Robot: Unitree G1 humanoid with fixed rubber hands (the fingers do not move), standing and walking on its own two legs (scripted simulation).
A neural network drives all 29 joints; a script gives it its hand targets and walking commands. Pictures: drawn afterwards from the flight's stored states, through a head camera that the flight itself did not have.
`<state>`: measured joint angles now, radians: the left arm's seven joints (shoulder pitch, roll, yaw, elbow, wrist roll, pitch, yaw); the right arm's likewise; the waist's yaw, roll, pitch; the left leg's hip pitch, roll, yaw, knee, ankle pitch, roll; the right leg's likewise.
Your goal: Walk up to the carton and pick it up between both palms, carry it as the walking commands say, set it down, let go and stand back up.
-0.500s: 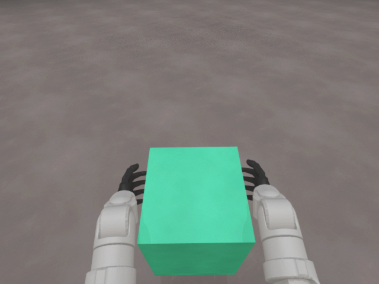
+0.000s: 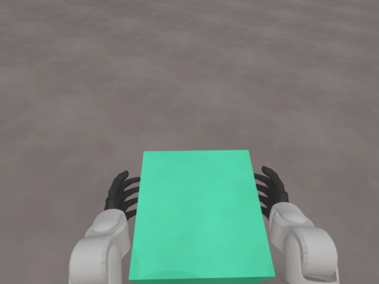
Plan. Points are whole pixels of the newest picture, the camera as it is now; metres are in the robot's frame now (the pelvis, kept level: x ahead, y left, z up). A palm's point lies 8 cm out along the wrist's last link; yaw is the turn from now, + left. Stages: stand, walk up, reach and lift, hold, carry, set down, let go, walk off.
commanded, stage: carry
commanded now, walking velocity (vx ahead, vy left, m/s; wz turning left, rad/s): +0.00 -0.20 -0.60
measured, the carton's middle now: (196, 226) +0.24 +0.00 +0.01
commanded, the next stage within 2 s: none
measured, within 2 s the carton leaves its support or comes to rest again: neither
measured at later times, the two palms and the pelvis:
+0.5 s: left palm (234, 224) +0.22 -0.06 +0.08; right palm out of the picture +0.14 -0.34 +0.09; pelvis -0.05 -0.13 +0.00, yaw -17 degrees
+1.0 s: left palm out of the picture +0.12 -0.29 +0.09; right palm out of the picture -0.05 -0.52 +0.08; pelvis -0.16 -0.26 +0.00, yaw -34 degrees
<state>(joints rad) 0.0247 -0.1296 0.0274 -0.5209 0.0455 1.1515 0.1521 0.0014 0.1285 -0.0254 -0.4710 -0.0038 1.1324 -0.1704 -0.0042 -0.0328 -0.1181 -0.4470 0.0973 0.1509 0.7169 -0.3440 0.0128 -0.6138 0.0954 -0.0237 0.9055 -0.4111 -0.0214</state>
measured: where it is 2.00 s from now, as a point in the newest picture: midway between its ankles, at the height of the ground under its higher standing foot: outside the picture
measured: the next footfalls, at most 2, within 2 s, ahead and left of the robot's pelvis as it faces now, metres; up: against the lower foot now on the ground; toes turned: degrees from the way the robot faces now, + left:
right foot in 0.26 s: +0.03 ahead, -0.24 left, +0.00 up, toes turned -18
left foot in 0.54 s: +0.03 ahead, -0.06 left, +0.00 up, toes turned -9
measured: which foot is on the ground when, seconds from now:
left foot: down 0.00-0.26, up 0.28-0.52, down 0.54-0.86, up 0.88-1.00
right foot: up 0.00-0.24, down 0.26-0.54, up 0.56-0.84, down 0.86-1.00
